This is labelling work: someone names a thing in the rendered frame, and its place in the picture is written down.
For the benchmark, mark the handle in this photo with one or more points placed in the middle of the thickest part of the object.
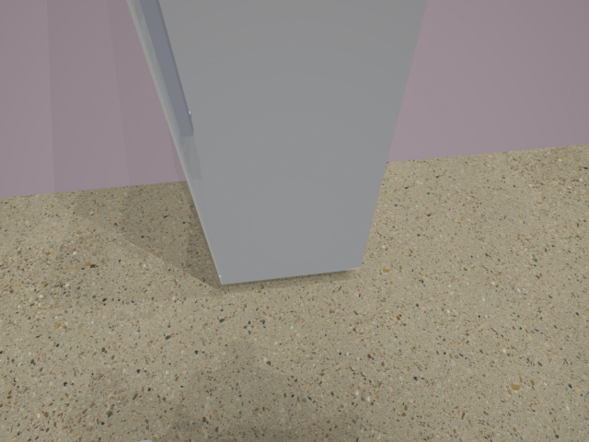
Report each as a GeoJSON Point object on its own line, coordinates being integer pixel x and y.
{"type": "Point", "coordinates": [158, 32]}

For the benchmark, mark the fridge door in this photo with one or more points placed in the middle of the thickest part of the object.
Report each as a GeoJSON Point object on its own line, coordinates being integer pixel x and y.
{"type": "Point", "coordinates": [294, 105]}

